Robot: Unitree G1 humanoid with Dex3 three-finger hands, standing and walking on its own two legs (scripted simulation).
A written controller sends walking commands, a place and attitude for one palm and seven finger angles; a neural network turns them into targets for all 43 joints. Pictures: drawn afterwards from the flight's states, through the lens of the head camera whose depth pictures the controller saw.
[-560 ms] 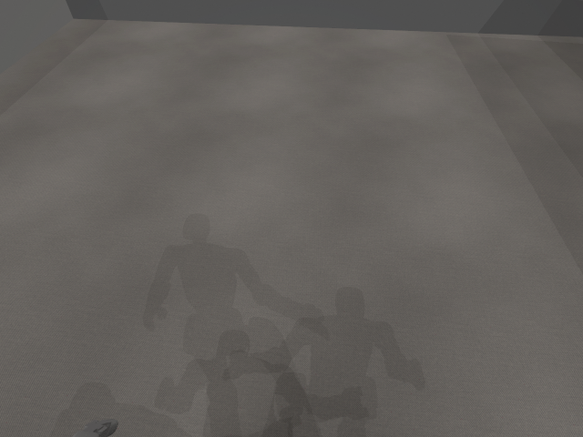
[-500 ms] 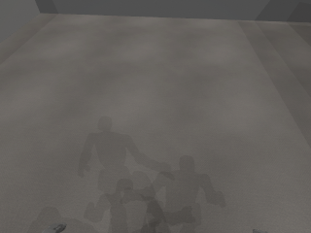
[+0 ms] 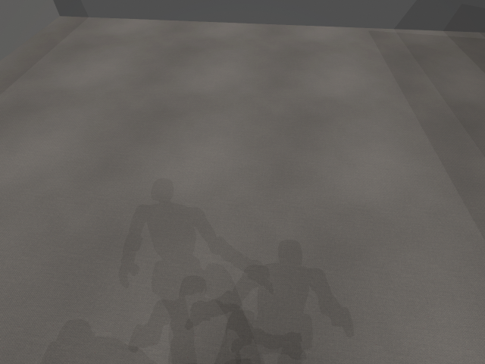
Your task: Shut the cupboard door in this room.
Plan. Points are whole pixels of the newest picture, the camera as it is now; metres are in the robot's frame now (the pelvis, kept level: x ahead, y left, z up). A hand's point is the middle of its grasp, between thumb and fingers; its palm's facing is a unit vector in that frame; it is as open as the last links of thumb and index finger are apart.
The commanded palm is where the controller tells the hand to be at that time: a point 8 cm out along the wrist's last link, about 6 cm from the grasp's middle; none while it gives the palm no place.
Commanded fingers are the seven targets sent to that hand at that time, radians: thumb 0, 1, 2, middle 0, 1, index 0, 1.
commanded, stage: stand and wait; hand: left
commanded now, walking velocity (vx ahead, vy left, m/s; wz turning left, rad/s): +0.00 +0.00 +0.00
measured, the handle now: out of the picture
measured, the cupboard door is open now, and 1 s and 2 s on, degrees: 77 77 77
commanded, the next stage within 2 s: turn or walk to find it in 0.34 s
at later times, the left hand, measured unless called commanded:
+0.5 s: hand out of the picture +0.07 +0.24 -0.15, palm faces +0.00 -0.94 -0.33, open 7.4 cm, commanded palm none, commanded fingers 0.00 0.90 0.90 -0.20 -0.30 -0.20 -0.30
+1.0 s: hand out of the picture -0.01 +0.21 -0.17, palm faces +0.22 -0.94 -0.27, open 7.4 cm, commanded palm none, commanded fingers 0.00 0.90 0.90 -0.20 -0.30 -0.20 -0.30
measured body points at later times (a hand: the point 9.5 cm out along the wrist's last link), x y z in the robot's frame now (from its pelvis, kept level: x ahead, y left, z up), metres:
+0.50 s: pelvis -0.01 +0.00 +0.00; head -0.01 +0.00 +0.45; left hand +0.07 +0.29 -0.13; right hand +0.07 -0.30 -0.13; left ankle +0.00 +0.13 -0.74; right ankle +0.00 -0.11 -0.74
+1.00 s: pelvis -0.05 -0.01 -0.01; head -0.01 +0.00 +0.44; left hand -0.02 +0.26 -0.15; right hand +0.03 -0.24 -0.17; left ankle +0.00 +0.13 -0.74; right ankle -0.05 -0.13 -0.74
